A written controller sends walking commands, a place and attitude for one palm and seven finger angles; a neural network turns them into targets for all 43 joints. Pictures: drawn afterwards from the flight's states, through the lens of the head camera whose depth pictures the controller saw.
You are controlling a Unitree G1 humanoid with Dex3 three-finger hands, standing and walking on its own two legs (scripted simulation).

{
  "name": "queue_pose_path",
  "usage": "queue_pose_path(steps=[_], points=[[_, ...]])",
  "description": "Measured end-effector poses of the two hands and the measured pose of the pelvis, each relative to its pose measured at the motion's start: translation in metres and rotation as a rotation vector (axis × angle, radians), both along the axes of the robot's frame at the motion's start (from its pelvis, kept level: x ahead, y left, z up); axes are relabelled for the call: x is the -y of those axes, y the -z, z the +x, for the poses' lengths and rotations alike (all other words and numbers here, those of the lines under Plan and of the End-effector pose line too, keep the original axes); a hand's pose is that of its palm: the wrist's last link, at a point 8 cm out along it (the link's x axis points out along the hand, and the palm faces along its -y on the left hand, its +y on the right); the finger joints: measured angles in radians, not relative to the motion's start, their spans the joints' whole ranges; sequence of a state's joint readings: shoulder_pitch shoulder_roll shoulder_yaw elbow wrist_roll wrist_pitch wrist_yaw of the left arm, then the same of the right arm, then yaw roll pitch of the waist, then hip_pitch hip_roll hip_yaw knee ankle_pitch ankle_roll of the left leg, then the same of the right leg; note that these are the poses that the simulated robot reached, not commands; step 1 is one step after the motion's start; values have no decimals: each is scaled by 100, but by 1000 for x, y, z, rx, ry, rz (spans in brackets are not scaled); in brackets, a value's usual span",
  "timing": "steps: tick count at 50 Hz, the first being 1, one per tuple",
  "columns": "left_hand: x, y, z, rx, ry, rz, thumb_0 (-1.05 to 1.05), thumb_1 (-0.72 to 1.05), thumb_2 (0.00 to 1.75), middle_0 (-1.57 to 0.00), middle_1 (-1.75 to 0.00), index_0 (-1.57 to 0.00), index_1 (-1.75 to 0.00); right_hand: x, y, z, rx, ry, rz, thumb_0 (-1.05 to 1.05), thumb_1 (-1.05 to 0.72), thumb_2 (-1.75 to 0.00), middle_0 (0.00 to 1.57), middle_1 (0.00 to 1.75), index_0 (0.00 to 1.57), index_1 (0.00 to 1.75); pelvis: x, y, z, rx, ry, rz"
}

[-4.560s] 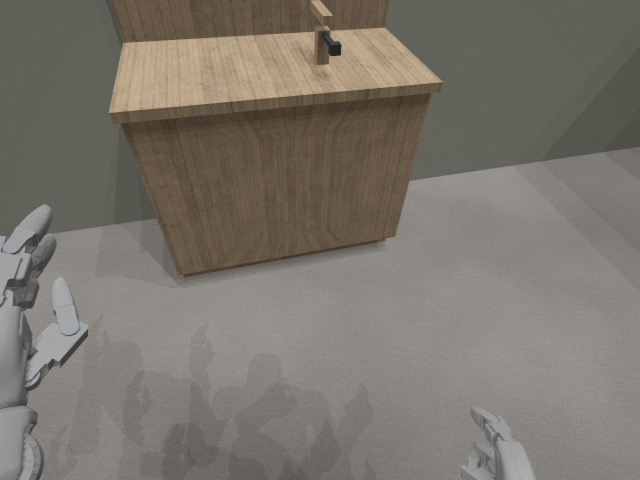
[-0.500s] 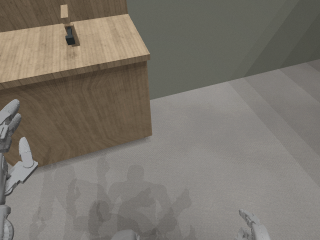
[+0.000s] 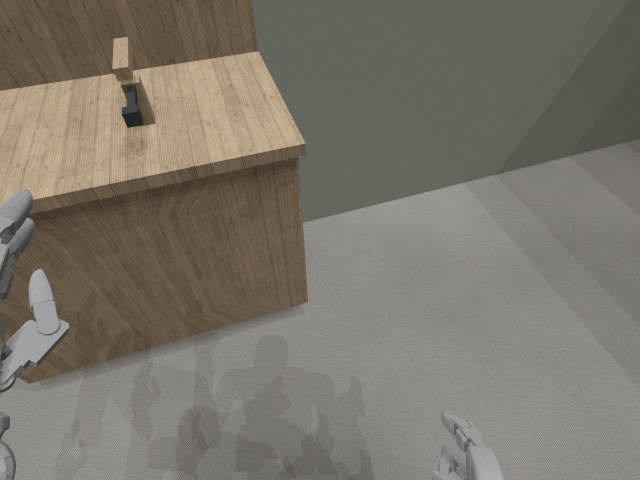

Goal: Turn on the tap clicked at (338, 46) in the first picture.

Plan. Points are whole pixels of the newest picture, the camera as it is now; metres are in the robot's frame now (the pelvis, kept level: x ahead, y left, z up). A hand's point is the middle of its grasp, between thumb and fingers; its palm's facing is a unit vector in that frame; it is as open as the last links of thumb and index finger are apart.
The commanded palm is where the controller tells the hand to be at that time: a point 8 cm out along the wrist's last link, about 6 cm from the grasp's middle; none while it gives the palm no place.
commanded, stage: take the last steps up to it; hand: left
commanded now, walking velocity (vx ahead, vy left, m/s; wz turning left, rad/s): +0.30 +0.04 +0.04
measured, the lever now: (132, 116) +0.68 +0.39 +0.08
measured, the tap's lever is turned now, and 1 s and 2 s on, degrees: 0 0 0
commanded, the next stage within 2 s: come to a stop and stand still in 1.20 s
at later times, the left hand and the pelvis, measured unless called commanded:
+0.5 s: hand (110, 229) +0.32 +0.24 +0.18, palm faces +0.47 -0.80 -0.37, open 7.4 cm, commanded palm +0.27 +0.27 +0.18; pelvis +0.11 -0.01 -0.01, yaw +1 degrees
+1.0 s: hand (191, 183) +0.41 +0.19 +0.16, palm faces +0.43 -0.79 -0.44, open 7.5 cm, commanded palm +0.35 +0.23 +0.18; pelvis +0.20 -0.06 +0.00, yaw +2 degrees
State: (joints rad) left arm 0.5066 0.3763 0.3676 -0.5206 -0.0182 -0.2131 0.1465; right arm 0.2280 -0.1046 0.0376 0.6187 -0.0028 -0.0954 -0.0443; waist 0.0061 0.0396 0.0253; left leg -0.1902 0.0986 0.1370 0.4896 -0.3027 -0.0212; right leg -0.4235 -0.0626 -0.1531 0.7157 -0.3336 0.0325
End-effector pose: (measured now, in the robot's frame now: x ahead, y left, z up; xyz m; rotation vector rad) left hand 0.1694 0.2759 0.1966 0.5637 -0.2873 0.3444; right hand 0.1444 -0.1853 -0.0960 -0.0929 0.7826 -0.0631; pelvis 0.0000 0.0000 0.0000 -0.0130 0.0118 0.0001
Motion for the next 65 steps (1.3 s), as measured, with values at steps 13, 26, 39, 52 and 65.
queue_pose_path(steps=[13, 26, 39, 52, 65], points=[[30, 11, 58, -24, -27, -31, 2, 88, 89, -22, -30, -21, -31, 85, 3, 62, -63, 21, -138, 2, -91, -90, 20, 30, 21, 30, 30, 1, 52, 3, -33, 35], [-6, 9, 114, 137, -31, -59, 1, 88, 89, -22, -30, -21, -31, 68, -21, 134, 60, 69, -199, 1, -91, -90, 20, 30, 20, 30, 7, 13, 118, 33, -12, 37], [31, -2, 157, 27, -24, 20, 2, 89, 89, -21, -30, -20, -31, 31, 7, 169, 12, -20, 9, 1, -91, -90, 21, 30, 21, 30, 33, 7, 164, 14, -18, 18], [55, 16, 208, -45, -40, -48, 2, 88, 89, -22, -30, -21, -31, 118, -4, 210, -58, 25, -160, 2, -91, -90, 20, 30, 20, 30, 56, -2, 202, 4, -37, 50], [13, 9, 240, 93, -44, -44, 1, 88, 89, -22, -30, -21, -31, 83, -21, 261, 43, 47, -179, 1, -91, -90, 20, 30, 20, 30, 30, 7, 244, 18, -33, 17]])
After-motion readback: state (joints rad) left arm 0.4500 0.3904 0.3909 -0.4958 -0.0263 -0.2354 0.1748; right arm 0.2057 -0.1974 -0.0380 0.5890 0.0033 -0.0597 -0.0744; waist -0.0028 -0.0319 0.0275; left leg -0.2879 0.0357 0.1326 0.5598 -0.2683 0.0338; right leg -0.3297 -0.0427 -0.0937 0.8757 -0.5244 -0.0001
